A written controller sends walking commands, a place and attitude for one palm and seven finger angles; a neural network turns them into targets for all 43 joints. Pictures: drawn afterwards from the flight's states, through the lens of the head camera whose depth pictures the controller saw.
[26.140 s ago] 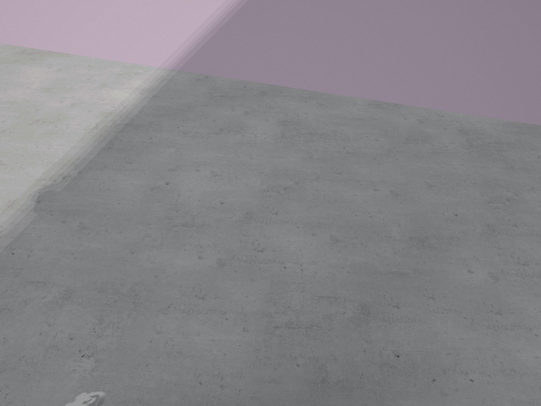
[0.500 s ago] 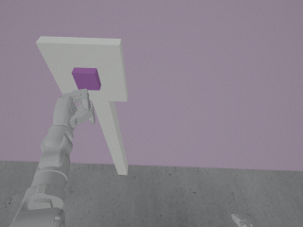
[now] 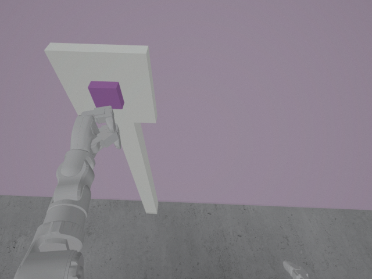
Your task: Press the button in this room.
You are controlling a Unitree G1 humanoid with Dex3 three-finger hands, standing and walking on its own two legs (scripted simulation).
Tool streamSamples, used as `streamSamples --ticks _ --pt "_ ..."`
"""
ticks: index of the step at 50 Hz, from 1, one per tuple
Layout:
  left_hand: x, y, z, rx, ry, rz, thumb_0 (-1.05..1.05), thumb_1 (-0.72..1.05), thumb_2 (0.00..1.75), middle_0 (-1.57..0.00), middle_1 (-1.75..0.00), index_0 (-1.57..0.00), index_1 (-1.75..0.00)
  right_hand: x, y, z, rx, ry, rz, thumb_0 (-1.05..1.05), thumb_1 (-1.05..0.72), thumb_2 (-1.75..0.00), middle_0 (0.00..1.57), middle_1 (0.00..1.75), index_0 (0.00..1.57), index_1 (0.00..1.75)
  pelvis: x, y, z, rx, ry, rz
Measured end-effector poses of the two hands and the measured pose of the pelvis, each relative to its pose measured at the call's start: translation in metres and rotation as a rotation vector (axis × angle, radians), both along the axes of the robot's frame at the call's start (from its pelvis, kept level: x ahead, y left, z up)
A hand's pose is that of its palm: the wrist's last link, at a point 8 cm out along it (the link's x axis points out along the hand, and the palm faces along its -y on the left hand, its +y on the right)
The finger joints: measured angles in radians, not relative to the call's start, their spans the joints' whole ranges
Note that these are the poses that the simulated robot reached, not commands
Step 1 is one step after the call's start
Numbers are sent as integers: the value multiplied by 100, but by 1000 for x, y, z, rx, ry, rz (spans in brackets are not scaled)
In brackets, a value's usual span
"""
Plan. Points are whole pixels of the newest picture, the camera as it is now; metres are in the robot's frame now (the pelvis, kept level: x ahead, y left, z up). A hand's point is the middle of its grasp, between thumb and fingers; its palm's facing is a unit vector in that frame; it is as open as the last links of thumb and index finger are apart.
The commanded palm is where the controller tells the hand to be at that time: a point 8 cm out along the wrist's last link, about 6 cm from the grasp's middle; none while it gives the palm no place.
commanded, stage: press the button with the knuckle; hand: left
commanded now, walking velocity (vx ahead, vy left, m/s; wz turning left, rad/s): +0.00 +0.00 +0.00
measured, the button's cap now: (107, 94) +0.49 +0.19 +0.13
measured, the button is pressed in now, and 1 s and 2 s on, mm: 0 13 0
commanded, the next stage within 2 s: hold the button down briefly in 0.90 s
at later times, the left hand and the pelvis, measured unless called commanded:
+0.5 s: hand (119, 121) +0.44 +0.16 +0.09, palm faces -0.01 -1.00 -0.02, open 2.7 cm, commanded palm +0.42 +0.22 +0.10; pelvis -0.01 -0.01 -0.01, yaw +0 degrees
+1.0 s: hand (119, 117) +0.45 +0.16 +0.09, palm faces -0.02 -1.00 -0.03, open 2.8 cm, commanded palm +0.45 +0.21 +0.10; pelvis -0.03 +0.00 -0.01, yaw +1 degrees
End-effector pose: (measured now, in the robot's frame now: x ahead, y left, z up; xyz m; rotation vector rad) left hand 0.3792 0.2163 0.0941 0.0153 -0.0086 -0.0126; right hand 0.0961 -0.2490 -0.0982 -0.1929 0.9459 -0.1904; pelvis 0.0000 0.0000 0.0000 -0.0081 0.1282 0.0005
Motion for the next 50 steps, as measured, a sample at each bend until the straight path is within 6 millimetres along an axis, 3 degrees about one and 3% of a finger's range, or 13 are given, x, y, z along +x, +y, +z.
streamSamples --ticks 14,23,50 --pt "32 -8 4 -5 7 -2 1 90 91 -130 -150 -130 -150 -32 -14 -8 -15 90 -41 1 -91 -90 20 30 20 30 -4 -6 -3 4 33 -5" --pt "36 -2 0 -3 10 4 -4 82 91 -130 -150 -130 -150 -54 -18 -12 -22 155 -63 1 -91 -90 20 30 20 30 -7 -8 -5 2 44 -4" --pt "48 1 2 14 10 -5 -2 76 95 -130 -150 -136 -150 -95 -13 -19 -44 213 -58 1 -91 -90 20 30 20 30 -28 -1 -13 -11 78 15"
